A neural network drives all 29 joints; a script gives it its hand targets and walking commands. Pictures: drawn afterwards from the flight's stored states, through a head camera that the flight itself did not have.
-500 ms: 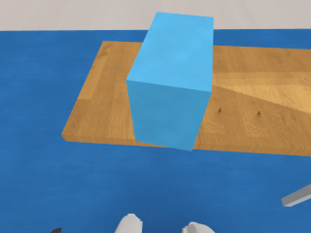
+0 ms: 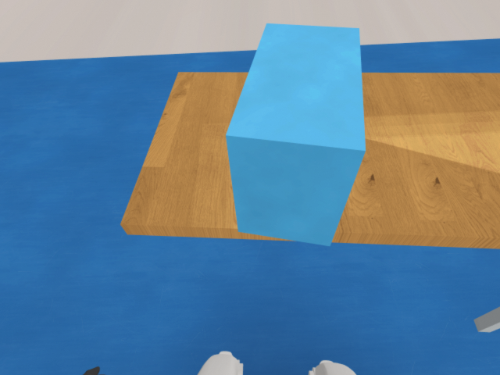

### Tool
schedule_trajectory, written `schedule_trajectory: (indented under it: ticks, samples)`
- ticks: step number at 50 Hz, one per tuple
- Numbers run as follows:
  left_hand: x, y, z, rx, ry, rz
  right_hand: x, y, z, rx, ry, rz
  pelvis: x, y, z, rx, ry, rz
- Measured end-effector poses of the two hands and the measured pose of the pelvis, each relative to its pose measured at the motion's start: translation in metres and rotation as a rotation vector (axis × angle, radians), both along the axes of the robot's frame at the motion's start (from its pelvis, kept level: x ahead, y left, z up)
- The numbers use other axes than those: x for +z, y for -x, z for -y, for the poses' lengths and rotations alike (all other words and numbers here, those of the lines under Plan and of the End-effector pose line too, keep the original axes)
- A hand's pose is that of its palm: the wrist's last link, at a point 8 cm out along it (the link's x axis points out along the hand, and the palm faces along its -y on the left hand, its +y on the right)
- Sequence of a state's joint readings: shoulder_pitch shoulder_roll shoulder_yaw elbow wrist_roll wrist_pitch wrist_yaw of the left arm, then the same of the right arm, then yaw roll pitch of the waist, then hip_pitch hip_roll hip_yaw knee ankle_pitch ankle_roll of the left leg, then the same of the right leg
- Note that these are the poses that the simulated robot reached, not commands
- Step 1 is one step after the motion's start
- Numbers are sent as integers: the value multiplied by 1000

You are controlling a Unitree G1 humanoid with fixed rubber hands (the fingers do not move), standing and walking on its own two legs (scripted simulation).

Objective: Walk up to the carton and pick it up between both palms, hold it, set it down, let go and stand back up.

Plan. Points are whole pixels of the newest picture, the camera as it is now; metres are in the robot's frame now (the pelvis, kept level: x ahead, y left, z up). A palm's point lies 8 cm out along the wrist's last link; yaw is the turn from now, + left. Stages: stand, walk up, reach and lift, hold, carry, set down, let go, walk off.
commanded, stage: walk up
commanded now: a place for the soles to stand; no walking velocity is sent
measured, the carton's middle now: (297, 132) +0.50 -0.05 +0.11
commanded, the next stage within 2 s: reach and lift in 1.14 s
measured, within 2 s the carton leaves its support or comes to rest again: neither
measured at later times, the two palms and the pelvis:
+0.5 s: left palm out of the picture +0.07 +0.33 -0.09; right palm out of the picture +0.07 -0.29 -0.09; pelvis -0.01 +0.02 +0.01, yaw +0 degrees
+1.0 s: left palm out of the picture +0.07 +0.32 -0.08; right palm out of the picture +0.07 -0.30 -0.09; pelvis -0.01 +0.01 +0.02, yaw +0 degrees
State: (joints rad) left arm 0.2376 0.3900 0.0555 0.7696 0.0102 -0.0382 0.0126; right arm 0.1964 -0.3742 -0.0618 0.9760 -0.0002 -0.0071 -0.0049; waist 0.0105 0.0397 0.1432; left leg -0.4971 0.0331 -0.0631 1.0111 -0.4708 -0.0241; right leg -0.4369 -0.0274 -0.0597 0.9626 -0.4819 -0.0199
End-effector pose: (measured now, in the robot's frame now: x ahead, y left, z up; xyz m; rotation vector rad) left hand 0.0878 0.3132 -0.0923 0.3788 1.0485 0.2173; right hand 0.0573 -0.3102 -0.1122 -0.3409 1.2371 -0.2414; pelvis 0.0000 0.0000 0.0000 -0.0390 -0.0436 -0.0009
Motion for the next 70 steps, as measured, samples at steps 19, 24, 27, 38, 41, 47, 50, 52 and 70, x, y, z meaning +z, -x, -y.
schedule_trajectory:
  ticks: [19, 24, 27, 38, 41, 47, 50, 52, 70]
  samples:
    - [3, 13, -17, -2, 28, 17, 24, -17, -23, 30, 13, 92, 11, 12, -21, 1, 27, -6]
    - [3, 16, -17, 2, 28, 5, 24, -16, -23, 30, 7, 90, 12, 12, -21, 2, 26, -7]
    - [3, 16, -16, 0, 28, 3, 25, -16, -23, 30, 5, 88, 13, 12, -21, 2, 26, -9]
    - [8, 16, -7, -14, 21, 1, 23, -16, -16, 30, -7, 85, 15, 12, -13, 2, 15, -11]
    - [9, 16, -6, -16, 19, 1, 23, -15, -15, 30, -9, 86, 15, 13, -12, 2, 13, -10]
    - [11, 18, -3, -17, 15, 3, 22, -13, -12, 28, -13, 84, 15, 15, -8, 3, 8, -8]
    - [11, 18, -3, -17, 15, 4, 22, -12, -12, 27, -14, 84, 15, 15, -8, 3, 8, -7]
    - [11, 18, -2, -18, 15, 4, 22, -12, -12, 27, -14, 84, 15, 15, -8, 3, 8, -7]
    - [-9, -35, 30, 44, 91, -73, 34, -58, -15, 47, -24, 318, 0, 17, 5, 1, -11, 20]
